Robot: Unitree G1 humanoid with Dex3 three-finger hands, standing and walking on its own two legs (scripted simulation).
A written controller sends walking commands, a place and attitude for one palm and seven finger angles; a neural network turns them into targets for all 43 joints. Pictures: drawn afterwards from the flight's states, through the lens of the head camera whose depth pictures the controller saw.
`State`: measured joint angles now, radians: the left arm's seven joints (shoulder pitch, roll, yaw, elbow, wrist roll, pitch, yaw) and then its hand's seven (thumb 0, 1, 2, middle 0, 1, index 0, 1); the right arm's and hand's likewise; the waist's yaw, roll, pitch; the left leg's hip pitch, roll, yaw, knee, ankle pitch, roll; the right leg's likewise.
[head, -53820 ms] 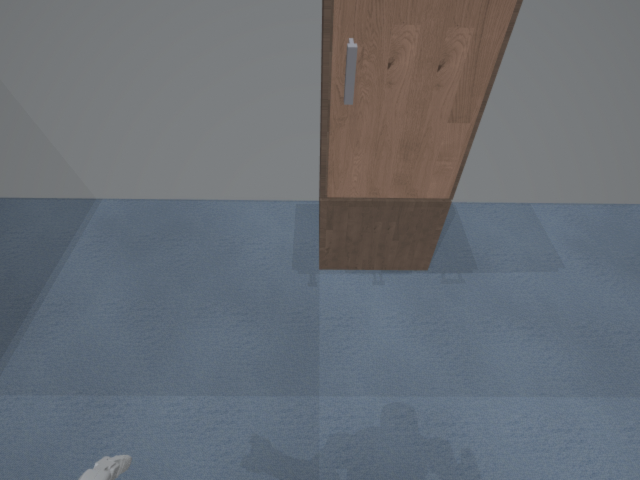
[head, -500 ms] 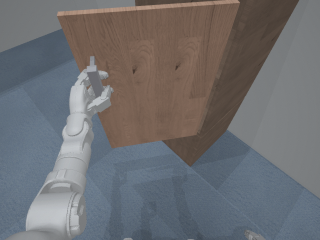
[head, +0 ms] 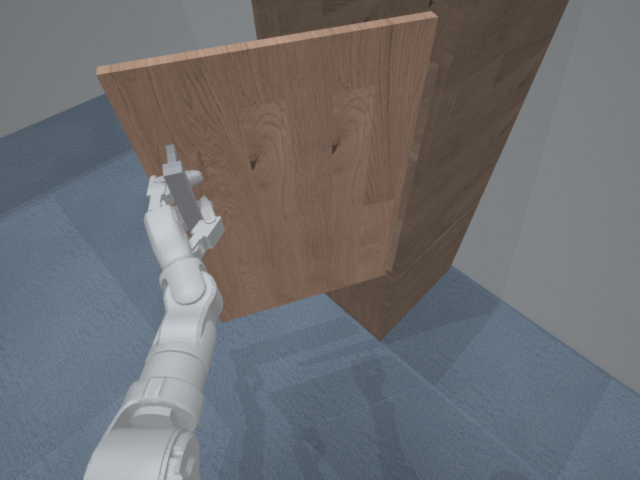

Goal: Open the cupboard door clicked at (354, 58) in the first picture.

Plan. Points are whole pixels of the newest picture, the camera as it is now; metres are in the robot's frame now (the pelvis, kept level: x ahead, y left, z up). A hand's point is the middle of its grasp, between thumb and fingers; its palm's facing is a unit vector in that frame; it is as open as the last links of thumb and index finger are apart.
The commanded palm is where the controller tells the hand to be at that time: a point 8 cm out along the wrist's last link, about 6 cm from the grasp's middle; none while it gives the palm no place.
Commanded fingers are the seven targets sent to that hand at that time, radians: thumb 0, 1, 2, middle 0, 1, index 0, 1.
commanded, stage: pull the door open along its arc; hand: left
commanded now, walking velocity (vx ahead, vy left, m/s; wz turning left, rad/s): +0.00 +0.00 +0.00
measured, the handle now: (187, 196) +0.47 +0.18 +0.09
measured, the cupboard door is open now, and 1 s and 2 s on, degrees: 63 85 91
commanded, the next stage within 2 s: open thumb and fingers to let go in 0.44 s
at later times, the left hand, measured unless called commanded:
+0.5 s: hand (274, 304) +0.30 +0.05 +0.09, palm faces +0.27 -0.96 -0.02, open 6.0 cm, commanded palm +0.25 +0.09 +0.09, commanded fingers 0.00 0.90 0.90 -0.40 -1.35 -0.40 -1.35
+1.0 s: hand (265, 293) +0.31 +0.06 +0.09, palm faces +0.35 -0.94 -0.01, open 11.5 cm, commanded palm +0.26 +0.09 +0.09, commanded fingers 0.00 -0.50 0.30 -0.28 -1.10 -0.28 -1.10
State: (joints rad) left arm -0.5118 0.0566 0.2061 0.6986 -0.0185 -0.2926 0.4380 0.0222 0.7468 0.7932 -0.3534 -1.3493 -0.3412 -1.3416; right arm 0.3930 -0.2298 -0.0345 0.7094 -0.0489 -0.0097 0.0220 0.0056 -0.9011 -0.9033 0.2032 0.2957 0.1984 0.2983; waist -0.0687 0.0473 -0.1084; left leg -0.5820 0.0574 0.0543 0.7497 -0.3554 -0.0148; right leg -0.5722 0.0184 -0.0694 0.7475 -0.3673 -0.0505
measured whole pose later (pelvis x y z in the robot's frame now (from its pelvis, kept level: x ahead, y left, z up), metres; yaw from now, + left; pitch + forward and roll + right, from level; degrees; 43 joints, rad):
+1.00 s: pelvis +0.01 -0.01 +0.00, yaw +3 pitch +3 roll +1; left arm 0.01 -0.10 -0.26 0.05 0.05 -0.03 0.56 0.01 -0.12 0.46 -0.32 -1.24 -0.32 -1.24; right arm 0.20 -0.20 0.00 0.60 -0.04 0.07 0.00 0.01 -0.90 -0.90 0.20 0.30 0.20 0.30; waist 0.00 0.04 -0.04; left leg -0.42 0.03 0.01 0.72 -0.36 -0.03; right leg -0.40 -0.01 -0.11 0.74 -0.41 -0.06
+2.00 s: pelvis -0.01 +0.01 +0.00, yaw +1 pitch +1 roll +1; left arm 0.07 0.02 -0.27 0.03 -0.02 -0.13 0.11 -0.01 -0.50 0.30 -0.17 -0.33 -0.17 -0.32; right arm 0.23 -0.19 0.05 0.52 0.01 -0.02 0.02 0.01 -0.90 -0.90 0.20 0.30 0.20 0.30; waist 0.01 0.02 -0.02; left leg -0.39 0.02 0.06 0.71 -0.34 0.01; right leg -0.39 -0.02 -0.06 0.74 -0.37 -0.03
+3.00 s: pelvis +0.01 +0.00 +0.00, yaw +2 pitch +3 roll +0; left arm 0.50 0.19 0.02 -0.34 -0.20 -0.16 -0.15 -0.01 -0.50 0.30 -0.15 -0.30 -0.15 -0.30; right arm 0.28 -0.23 0.04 0.50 0.03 -0.16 -0.05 0.01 -0.90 -0.90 0.20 0.30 0.20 0.30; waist 0.02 0.05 -0.07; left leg -0.44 0.03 0.02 0.78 -0.40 -0.02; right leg -0.41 -0.01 -0.10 0.79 -0.44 -0.05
